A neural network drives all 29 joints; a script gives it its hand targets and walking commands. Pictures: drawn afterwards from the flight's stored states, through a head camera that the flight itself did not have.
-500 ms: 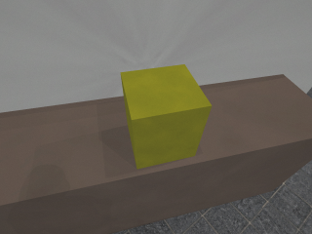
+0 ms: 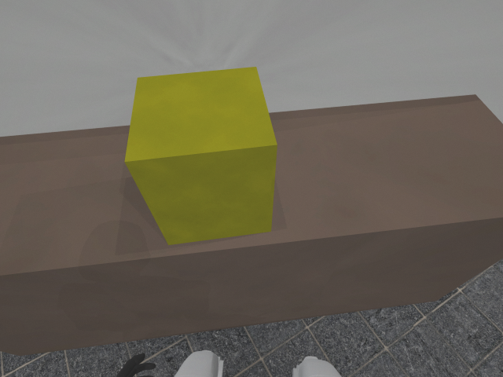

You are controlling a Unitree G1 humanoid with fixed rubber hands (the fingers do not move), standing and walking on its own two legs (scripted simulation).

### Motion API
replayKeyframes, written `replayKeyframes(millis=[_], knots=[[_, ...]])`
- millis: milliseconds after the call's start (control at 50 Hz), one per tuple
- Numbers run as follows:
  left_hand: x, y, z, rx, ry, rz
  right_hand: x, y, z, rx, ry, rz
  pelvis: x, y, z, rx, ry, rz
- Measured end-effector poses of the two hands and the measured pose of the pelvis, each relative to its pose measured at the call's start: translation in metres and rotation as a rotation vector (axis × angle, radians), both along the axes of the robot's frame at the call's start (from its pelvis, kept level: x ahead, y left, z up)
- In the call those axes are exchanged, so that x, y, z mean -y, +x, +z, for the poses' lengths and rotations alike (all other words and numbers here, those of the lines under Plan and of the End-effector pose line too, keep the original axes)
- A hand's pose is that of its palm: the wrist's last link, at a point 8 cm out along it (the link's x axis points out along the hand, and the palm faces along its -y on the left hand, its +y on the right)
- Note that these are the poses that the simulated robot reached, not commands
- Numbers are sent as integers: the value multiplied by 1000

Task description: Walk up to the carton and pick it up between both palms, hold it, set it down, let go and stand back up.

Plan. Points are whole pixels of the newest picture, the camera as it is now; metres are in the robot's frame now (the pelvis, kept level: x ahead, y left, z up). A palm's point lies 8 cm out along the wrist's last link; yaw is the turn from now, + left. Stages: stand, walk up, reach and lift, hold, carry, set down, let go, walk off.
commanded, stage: walk up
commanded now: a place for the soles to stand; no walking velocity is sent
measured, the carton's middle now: (209, 161) +0.49 +0.07 +0.04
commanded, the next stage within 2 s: none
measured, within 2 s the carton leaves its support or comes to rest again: neither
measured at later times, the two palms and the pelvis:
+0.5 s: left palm out of the picture -0.05 +0.27 -0.13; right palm out of the picture +0.10 -0.19 -0.11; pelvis -0.01 +0.01 +0.01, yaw +12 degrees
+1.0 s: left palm out of the picture +0.00 +0.25 -0.11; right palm out of the picture +0.09 -0.20 -0.11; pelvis +0.02 +0.02 +0.03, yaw +11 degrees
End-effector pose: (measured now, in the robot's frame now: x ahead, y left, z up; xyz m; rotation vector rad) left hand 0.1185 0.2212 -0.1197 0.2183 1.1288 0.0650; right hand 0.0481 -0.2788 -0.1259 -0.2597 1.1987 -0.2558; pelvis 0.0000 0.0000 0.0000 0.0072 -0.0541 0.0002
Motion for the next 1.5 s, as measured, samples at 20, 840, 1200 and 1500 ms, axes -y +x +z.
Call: replayKeyframes(millis=[20,840,1200,1500], knots=[[3,-7,4,-1,1,18,2,10,4,19,7,19,3,0,3,0,-2,11],[-27,-123,10,-114,-29,267,-83,37,10,-77,151,243,-20,12,26,-12,-18,194],[-32,-121,6,-186,-18,270,-80,45,12,-129,125,237,-23,28,29,-14,-15,197],[-27,-125,7,-226,-14,276,-78,48,10,-152,126,241,-20,34,30,-11,-12,196]])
